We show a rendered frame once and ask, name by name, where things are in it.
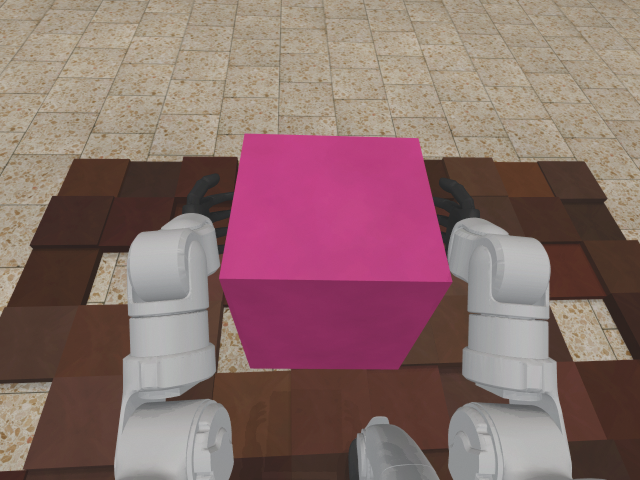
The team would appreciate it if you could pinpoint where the robot right thigh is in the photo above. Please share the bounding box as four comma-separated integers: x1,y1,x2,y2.
357,424,440,480

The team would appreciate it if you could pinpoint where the robot right forearm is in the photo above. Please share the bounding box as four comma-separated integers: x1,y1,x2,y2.
447,218,572,474

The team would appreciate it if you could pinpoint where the robot left forearm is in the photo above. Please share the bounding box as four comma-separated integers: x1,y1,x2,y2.
114,213,220,478

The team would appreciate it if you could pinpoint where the right robot hand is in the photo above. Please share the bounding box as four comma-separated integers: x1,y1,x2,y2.
433,178,480,261

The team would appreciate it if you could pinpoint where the left robot hand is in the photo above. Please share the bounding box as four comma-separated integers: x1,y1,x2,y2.
182,173,234,254

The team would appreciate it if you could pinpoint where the robot left upper arm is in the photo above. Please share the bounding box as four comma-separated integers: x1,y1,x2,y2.
115,399,234,480

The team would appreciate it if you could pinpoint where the carton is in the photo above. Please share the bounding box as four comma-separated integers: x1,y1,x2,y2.
219,134,452,370

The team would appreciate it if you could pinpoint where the robot right upper arm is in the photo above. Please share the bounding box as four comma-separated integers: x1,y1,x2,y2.
448,402,605,480

